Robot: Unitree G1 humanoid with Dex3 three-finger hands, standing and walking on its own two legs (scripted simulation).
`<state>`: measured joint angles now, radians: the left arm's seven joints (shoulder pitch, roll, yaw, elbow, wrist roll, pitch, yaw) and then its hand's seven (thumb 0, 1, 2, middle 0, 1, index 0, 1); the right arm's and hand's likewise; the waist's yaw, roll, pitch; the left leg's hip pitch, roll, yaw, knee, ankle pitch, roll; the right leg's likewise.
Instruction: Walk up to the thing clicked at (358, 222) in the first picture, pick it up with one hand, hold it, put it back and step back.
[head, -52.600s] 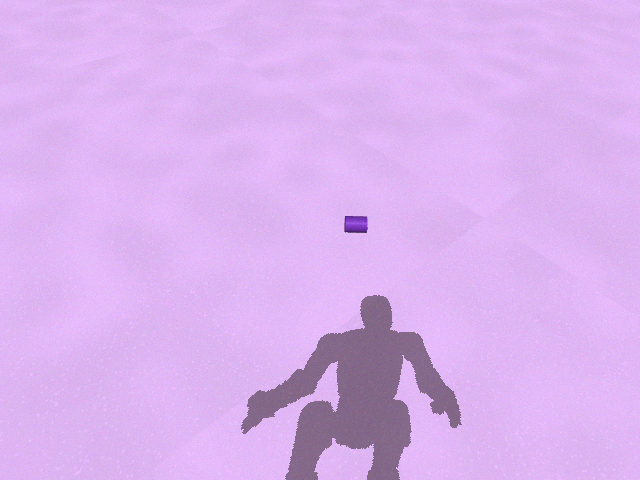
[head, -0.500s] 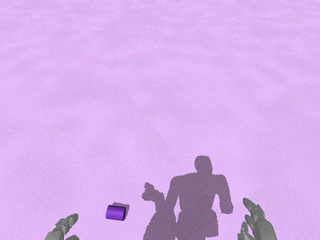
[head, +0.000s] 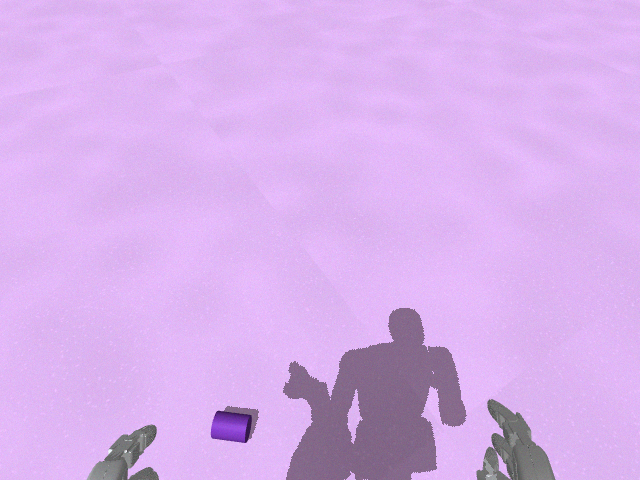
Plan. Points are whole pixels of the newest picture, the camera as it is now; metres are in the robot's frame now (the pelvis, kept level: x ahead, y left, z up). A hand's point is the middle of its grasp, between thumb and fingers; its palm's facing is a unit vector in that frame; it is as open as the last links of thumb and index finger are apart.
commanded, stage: home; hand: left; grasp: from above
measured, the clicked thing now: (231, 426) +0.44 +0.22 -0.68
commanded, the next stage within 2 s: stand in 0.30 s
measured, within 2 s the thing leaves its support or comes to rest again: neither
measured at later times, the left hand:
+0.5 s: hand out of the picture +0.16 +0.20 -0.08, palm faces +0.02 -0.96 -0.29, open 7.4 cm
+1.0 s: hand out of the picture +0.03 +0.24 -0.11, palm faces +0.06 -0.95 -0.32, open 7.4 cm
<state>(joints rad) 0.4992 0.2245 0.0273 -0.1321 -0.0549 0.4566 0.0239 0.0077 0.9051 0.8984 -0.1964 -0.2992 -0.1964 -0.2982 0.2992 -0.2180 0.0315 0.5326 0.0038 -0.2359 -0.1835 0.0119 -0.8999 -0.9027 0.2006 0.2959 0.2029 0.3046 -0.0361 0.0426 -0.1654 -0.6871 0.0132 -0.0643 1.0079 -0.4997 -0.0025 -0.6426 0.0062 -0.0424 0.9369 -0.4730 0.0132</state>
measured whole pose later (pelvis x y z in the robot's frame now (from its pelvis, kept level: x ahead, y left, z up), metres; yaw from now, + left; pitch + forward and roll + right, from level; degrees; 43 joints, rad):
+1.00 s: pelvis -0.01 +0.01 +0.06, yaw +1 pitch -3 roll +0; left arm 0.22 0.27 0.04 1.02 0.03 0.02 0.04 0.00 0.90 0.90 -0.20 -0.30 -0.20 -0.30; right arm 0.17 -0.27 -0.03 1.03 -0.04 0.00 -0.02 0.01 -0.90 -0.90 0.20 0.30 0.20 0.30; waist 0.02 0.01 0.05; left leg -0.19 -0.03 -0.04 0.50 -0.26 0.02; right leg -0.16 -0.05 -0.02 0.47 -0.26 0.04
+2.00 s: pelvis +0.01 -0.01 +0.07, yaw +1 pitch -3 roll +0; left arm 0.10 0.30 0.03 1.16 0.01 0.00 0.02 0.00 0.90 0.90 -0.20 -0.30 -0.20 -0.30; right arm 0.12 -0.32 -0.01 1.14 -0.02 -0.01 -0.02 0.00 -0.90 -0.90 0.20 0.30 0.20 0.30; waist 0.01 0.01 0.06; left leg -0.10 -0.01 -0.05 0.33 -0.19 0.00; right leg -0.08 -0.02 -0.03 0.32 -0.20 0.02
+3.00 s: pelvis +0.00 -0.01 +0.06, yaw +1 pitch -2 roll +0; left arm 0.10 0.33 0.05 1.10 -0.01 0.00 0.01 0.00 0.90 0.90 -0.20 -0.30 -0.20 -0.30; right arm 0.10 -0.35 -0.01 1.10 -0.01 0.01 0.00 0.00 -0.90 -0.90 0.20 0.30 0.20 0.30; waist 0.00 0.01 0.09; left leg -0.16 0.00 -0.05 0.41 -0.21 0.00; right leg -0.14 -0.02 -0.03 0.37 -0.21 0.01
